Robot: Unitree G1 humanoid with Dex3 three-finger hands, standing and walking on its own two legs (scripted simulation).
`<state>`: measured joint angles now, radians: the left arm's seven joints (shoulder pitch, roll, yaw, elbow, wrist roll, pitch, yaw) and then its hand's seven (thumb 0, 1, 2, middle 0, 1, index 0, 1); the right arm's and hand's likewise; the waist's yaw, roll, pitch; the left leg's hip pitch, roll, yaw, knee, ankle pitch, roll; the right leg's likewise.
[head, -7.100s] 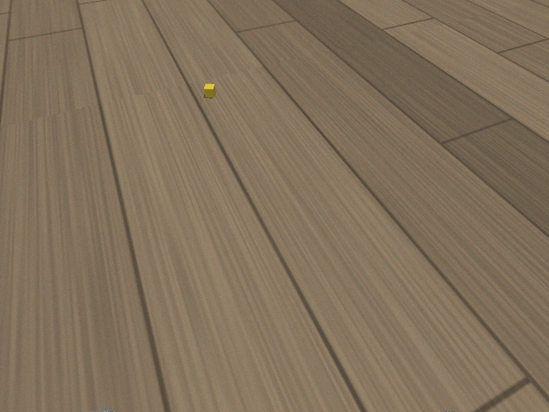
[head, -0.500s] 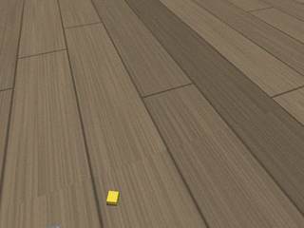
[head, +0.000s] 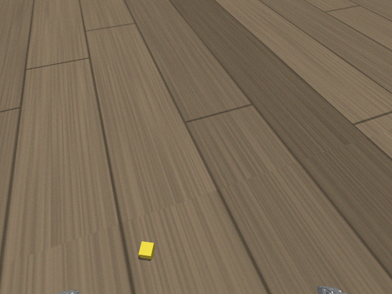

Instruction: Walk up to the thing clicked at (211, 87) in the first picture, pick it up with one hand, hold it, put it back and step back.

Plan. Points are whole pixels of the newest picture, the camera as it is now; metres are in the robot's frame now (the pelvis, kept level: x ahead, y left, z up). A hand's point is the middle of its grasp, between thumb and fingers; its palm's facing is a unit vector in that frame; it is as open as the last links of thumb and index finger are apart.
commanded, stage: stand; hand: left
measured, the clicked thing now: (147, 250) +0.39 +0.24 -0.75
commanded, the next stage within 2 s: none
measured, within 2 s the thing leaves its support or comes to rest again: neither
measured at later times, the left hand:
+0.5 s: hand out of the picture +0.07 +0.25 -0.16, palm faces -0.01 -0.94 -0.35, open 7.4 cm
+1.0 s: hand out of the picture +0.07 +0.26 -0.16, palm faces +0.00 -0.94 -0.35, open 7.4 cm
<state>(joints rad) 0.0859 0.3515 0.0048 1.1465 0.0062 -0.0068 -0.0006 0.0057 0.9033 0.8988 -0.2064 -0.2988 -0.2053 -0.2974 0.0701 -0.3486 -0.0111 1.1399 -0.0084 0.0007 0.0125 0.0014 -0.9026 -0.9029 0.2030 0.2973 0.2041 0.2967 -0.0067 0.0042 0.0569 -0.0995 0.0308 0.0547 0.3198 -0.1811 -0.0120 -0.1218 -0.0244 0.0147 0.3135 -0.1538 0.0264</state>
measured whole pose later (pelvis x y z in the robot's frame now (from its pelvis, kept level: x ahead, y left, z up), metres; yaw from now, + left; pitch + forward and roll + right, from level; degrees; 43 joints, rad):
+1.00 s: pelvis +0.00 +0.00 +0.00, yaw +1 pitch -2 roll +0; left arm 0.12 0.35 0.00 1.13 0.01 -0.01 0.00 0.01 0.90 0.90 -0.21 -0.30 -0.21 -0.30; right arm 0.11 -0.35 -0.01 1.14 -0.01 0.00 0.01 0.00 -0.90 -0.90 0.20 0.30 0.20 0.30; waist 0.00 0.00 0.04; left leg -0.11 0.02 0.04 0.32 -0.18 -0.01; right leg -0.12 -0.03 0.00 0.31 -0.16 0.03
